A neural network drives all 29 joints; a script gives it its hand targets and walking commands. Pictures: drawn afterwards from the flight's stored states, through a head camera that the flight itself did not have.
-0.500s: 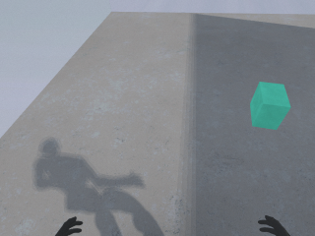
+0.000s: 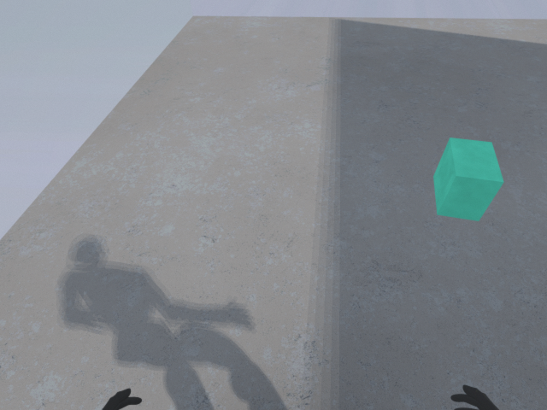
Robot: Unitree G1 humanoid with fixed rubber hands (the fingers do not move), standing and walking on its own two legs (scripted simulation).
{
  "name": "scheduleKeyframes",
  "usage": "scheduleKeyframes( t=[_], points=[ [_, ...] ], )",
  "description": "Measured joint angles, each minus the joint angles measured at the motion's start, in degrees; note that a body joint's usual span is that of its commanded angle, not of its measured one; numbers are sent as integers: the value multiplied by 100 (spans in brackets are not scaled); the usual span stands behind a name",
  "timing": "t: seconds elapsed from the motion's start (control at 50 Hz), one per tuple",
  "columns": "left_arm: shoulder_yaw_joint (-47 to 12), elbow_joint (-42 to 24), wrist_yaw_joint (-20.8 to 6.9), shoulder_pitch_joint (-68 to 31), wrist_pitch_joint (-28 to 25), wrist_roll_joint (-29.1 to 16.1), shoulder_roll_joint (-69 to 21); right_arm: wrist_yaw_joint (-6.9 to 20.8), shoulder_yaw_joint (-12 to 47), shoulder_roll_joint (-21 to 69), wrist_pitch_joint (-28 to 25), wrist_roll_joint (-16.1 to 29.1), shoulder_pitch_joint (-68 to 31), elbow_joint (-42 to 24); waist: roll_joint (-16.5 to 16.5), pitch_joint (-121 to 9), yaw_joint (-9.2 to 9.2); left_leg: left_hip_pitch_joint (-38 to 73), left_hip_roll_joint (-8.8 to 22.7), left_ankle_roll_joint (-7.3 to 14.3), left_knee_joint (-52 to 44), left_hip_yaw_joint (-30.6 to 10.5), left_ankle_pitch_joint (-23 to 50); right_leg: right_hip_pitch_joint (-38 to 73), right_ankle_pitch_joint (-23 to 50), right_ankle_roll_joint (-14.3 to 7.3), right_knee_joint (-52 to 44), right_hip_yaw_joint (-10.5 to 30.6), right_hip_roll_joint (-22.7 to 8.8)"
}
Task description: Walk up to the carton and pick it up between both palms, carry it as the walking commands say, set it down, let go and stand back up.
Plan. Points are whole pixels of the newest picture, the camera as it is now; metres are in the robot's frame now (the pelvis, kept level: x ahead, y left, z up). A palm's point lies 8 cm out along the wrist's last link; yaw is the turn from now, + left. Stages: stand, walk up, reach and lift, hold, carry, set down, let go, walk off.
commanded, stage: stand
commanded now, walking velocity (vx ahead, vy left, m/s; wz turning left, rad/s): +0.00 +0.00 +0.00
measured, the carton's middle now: (464, 178) +1.23 -0.85 -0.63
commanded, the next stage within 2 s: walk up in 0.28 s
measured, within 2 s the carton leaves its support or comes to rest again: neither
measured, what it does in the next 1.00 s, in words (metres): steps to the right, turning right: right foot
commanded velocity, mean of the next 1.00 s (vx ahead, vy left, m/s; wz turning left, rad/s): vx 0.20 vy -0.07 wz -0.26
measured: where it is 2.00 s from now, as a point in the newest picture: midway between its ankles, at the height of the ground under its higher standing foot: (385, 374)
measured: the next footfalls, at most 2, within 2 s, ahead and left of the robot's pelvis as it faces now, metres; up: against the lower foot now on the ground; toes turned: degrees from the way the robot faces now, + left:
right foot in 0.92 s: +0.04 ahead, -0.22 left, +0.00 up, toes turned -17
left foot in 1.34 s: +0.32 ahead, -0.04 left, +0.00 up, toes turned -17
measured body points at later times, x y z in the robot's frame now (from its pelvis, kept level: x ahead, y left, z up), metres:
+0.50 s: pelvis -0.01 +0.00 +0.00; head +0.00 +0.00 +0.45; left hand +0.10 +0.29 -0.10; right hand +0.11 -0.29 -0.11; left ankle +0.04 +0.12 -0.72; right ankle +0.03 -0.12 -0.72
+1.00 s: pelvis +0.02 -0.10 +0.00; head +0.03 -0.13 +0.45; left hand +0.18 +0.14 -0.11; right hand +0.04 -0.40 -0.14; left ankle +0.03 +0.08 -0.67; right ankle +0.01 -0.21 -0.72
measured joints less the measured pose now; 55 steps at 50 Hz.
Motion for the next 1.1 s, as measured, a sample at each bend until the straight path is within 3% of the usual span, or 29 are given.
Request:
scheduleKeyframes(
  t=[0.46, 0.58, 0.62, 0.7, 0.76, 0.82, 0.88, 0.92, 0.94, 1.0, 1.1],
  points=[
    [0, 282, -4, -28, -9, 0, 0, 19, 0, 0, 0, 0, -103, 312, -15, -10, 0, 2, 0, -2, -305, 0, 236, 1, 238, 0, -307, 0, 0],
    [-1, 294, -143, -29, 378, 0, -6, -72, -1, 7, 194, 0, -214, 257, 25, 143, -3, 61, 66, 14, -180, 179, 162, -2, 249, -1, -215, 178, 65],
    [7, 298, -189, -30, 503, 0, -9, -101, -1, 20, 244, 0, -203, 248, 21, 199, -7, 125, 93, 35, -179, 293, 121, -93, -40, 0, 98, 235, 71],
    [163, 239, -516, -67, 749, 0, -8, -278, -4, 28, 262, 0, 52, 251, 24, 205, -11, 401, 356, -76, -426, 538, 148, -698, -367, 0, 2134, 183, 60],
    [177, 167, -650, -133, 752, 0, -5, -296, -3, 30, 263, 0, 339, 320, 36, 154, -4, 637, 634, -220, -665, 644, 191, -784, -376, 0, 2584, 172, -57],
    [178, 152, -688, -132, 738, 0, -3, -268, -3, 29, 262, 0, 459, 380, 26, -29, 1, 684, 893, -413, -788, 808, 187, -759, -385, 0, 2097, 138, -230],
    [179, 147, -653, -128, 615, 0, -3, -153, -1, 25, 262, 0, 468, 381, 35, -106, 7, 680, 1141, -588, -707, 975, 70, -472, -470, 1, 901, -28, -330],
    [186, 151, -542, -63, 434, 0, 32, -54, -3, 33, 262, 0, 447, 383, -83, -147, 11, 444, 1206, -513, 9, 986, -644, -184, -494, -1, 100, -40, -344],
    [184, 176, -481, -53, 376, 0, -31, -29, -6, -6, 262, -1, 373, 388, -31, -39, 11, 249, 1205, -431, 737, 793, -1180, -196, -429, -1, 243, -32, -265],
    [182, 188, -333, 296, 333, 0, -310, 61, -3, 9, 257, 0, 109, 376, 119, -64, 10, -586, 925, -337, 2471, 462, -1342, -141, -334, -27, 269, -34, -119],
    [183, 223, -198, 978, 205, 0, -418, 187, -3, 132, 101, 0, -476, 341, 151, -106, 3, -1210, 570, -359, 2418, 446, -617, 334, -41, -104, -611, 179, -35]
  ],
)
